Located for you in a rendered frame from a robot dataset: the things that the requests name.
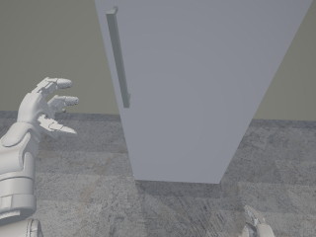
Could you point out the robot left hand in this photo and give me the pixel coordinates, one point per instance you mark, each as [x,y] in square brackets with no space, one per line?
[34,106]

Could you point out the left robot upper arm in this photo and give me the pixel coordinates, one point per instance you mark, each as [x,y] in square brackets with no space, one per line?
[25,228]

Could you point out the robot right hand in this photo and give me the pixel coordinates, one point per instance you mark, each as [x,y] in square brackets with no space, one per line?
[262,229]

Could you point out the robot left forearm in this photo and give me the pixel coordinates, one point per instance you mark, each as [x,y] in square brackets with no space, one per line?
[18,148]

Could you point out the fridge door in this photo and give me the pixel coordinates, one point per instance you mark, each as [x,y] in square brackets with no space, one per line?
[196,72]

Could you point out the handle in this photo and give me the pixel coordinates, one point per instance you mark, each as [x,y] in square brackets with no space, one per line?
[114,35]

